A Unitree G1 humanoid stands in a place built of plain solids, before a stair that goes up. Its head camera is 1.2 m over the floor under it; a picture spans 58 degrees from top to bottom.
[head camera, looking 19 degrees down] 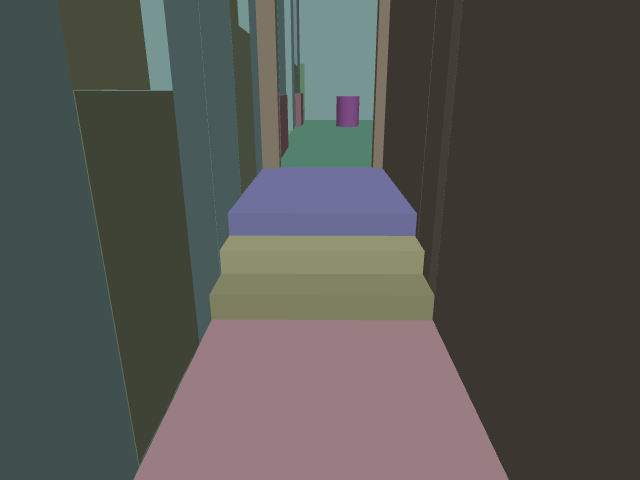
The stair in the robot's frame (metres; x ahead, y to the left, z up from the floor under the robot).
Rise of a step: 0.15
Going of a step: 0.29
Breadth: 1.23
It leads straight ahead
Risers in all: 3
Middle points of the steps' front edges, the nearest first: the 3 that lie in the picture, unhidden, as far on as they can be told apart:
2.12 -0.01 0.15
2.41 -0.01 0.30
2.70 -0.01 0.45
